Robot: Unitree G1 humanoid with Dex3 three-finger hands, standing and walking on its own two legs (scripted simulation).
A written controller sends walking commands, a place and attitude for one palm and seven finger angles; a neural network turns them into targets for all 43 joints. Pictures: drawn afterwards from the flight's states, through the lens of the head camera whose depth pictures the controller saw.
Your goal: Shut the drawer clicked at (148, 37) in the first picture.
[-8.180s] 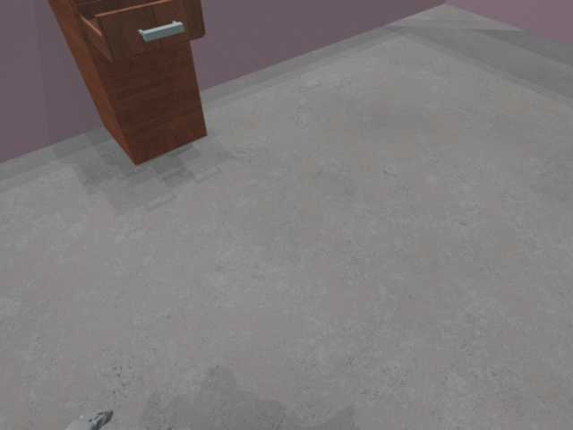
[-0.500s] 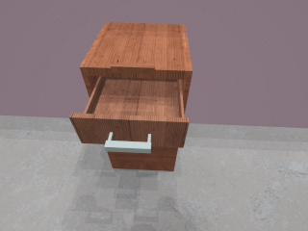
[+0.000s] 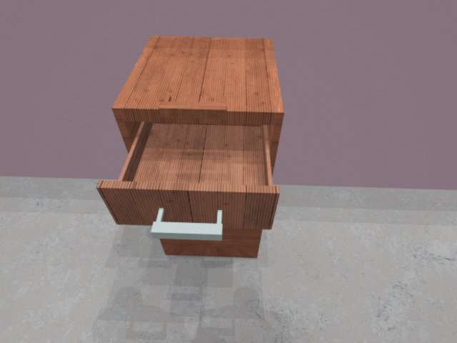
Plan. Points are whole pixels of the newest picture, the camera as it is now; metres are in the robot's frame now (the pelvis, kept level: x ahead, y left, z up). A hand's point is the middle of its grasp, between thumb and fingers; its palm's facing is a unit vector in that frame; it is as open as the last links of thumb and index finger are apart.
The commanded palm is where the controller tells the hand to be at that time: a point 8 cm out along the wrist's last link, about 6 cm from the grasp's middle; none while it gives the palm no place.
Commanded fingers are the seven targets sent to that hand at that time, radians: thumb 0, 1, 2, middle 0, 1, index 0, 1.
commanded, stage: come to a stop and stand still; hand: left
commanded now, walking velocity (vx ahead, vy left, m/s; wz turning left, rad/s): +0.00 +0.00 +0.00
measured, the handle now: (189, 222) +0.38 +0.11 -0.06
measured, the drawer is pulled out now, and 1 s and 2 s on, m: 0.22 0.22 0.22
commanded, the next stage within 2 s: look again from close up in 0.96 s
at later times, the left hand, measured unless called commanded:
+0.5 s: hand out of the picture +0.03 +0.15 -0.17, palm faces +0.01 -0.98 -0.20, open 7.3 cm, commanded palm none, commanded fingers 0.00 0.90 0.90 -0.20 -0.30 -0.20 -0.30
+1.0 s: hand out of the picture +0.03 +0.13 -0.17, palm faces +0.01 -0.98 -0.19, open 7.3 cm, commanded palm none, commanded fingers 0.00 0.90 0.90 -0.20 -0.30 -0.20 -0.30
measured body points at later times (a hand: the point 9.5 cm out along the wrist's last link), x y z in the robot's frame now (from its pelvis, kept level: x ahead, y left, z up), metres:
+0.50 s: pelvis +0.03 -0.02 +0.00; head +0.04 -0.03 +0.45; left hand +0.03 +0.20 -0.16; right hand +0.03 -0.24 -0.16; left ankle +0.01 +0.07 -0.74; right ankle +0.01 -0.13 -0.74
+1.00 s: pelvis +0.04 -0.04 +0.00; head +0.05 -0.04 +0.45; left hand +0.03 +0.18 -0.16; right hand +0.03 -0.25 -0.16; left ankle +0.01 +0.07 -0.74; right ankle +0.01 -0.13 -0.74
